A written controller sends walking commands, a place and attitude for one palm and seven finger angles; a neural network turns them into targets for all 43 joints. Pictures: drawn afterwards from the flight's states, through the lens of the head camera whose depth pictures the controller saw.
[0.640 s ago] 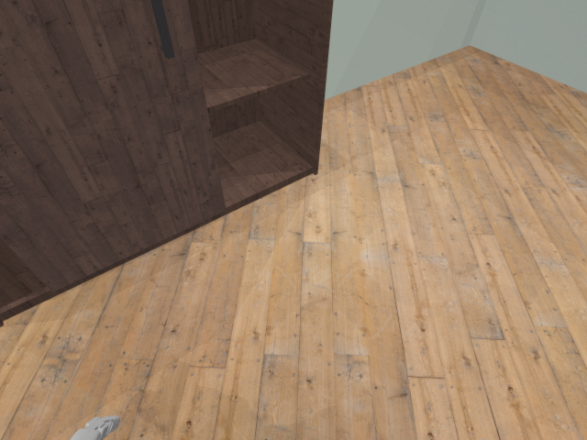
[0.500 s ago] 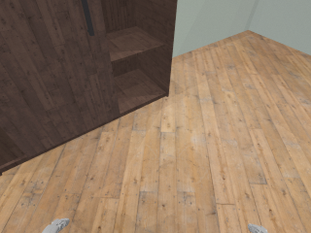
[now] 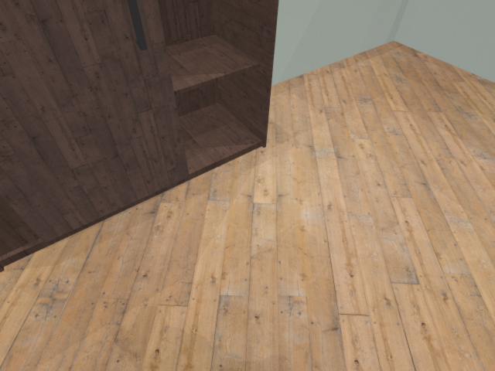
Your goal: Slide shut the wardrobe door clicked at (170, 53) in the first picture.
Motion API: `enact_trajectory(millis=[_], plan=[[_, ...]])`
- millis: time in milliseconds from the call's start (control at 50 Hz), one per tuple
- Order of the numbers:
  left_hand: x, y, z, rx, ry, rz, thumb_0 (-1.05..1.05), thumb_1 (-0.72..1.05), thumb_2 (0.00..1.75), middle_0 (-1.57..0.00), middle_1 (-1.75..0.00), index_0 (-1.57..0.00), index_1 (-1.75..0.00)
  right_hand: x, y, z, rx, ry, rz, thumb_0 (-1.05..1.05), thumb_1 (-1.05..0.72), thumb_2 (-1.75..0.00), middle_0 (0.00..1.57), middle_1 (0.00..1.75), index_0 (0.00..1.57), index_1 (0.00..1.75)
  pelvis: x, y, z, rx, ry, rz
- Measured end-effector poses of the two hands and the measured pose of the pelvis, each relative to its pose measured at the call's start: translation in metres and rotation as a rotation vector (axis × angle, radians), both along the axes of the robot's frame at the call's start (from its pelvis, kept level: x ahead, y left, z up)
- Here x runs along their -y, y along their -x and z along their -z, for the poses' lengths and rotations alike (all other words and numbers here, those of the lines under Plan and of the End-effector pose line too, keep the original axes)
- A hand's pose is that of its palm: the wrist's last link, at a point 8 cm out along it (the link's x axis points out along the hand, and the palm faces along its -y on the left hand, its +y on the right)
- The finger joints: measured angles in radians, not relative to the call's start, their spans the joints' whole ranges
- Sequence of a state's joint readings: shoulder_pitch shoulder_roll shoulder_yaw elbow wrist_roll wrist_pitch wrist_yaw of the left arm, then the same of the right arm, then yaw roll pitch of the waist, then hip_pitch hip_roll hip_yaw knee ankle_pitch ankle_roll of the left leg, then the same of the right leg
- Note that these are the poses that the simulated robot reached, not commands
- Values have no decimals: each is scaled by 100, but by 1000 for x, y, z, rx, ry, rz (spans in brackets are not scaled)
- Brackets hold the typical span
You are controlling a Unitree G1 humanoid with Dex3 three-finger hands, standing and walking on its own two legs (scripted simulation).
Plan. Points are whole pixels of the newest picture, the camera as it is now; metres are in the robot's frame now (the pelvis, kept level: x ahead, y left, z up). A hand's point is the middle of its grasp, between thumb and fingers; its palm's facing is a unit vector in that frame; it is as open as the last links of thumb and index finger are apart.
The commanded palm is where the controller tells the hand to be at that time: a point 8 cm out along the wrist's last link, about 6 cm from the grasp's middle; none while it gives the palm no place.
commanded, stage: stand and wait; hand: left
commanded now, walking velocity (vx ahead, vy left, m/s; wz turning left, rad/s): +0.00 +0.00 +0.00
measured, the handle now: out of the picture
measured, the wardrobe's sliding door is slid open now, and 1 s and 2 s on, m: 0.52 0.52 0.52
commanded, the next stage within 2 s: look at it before walking up in 0.32 s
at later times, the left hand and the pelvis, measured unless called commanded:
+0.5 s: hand out of the picture +0.07 +0.25 -0.15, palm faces -0.03 -0.94 -0.33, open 7.4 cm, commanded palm none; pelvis -0.01 +0.00 +0.00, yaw +0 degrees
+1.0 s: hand out of the picture +0.07 +0.25 -0.16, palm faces -0.03 -0.94 -0.33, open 7.4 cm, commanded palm none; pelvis +0.00 +0.00 +0.00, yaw +0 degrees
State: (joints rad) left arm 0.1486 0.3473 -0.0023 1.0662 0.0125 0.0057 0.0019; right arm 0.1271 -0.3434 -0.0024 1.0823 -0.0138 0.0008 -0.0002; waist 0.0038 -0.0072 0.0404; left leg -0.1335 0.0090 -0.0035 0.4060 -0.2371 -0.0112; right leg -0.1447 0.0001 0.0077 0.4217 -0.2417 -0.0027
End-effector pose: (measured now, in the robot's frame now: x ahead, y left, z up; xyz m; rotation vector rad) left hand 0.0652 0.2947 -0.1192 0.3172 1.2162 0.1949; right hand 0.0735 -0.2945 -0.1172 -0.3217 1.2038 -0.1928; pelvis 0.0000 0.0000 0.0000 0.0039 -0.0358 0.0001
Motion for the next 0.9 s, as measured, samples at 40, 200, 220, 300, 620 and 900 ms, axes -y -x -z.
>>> enact_trajectory(millis=[40,200,220,300,620,900], plan=[[0,1,-1,2,-1,1,1,91,90,-21,-30,-21,-30,0,5,1,-6,-2,4,0,-91,-90,20,30,21,30,0,2,0,2,0,1],[2,1,-2,20,2,12,1,91,90,-21,-30,-21,-30,-1,16,1,-8,-10,13,0,-91,-90,20,30,21,30,1,9,-1,6,0,3],[3,0,-3,22,3,13,1,91,90,-21,-30,-21,-30,-1,17,1,-8,-11,13,0,-91,-90,20,30,21,30,1,10,-1,5,0,3],[4,0,-3,27,6,17,1,91,90,-21,-30,-21,-30,-2,20,1,-8,-13,14,0,-91,-90,20,30,21,30,1,12,-2,4,0,4],[3,8,0,-2,12,13,1,91,90,-21,-30,-21,-30,-2,23,0,-25,-10,17,0,-91,-90,20,30,21,30,0,12,-2,-3,1,5],[1,5,0,-5,9,10,1,91,90,-21,-30,-21,-30,-4,9,-2,-7,-9,9,0,-91,-90,20,30,21,30,-1,7,-3,-5,2,6]])
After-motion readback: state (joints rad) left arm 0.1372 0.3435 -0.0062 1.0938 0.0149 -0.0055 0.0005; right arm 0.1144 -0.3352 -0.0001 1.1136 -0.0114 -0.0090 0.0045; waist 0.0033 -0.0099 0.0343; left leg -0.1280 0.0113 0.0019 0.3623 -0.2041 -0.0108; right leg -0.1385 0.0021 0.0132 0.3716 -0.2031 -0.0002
